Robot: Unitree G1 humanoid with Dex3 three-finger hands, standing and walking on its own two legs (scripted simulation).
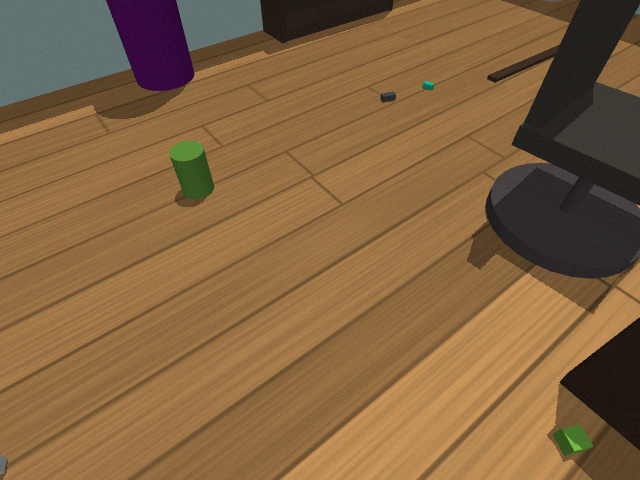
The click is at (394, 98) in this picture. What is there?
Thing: small brick
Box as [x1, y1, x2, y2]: [381, 92, 395, 101]
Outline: 395,94 393,92 382,93 381,99 382,101 392,100 395,98
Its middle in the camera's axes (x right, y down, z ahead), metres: +0.44 -0.91 +2.37
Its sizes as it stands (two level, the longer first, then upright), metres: 0.083 0.039 0.036
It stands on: the floor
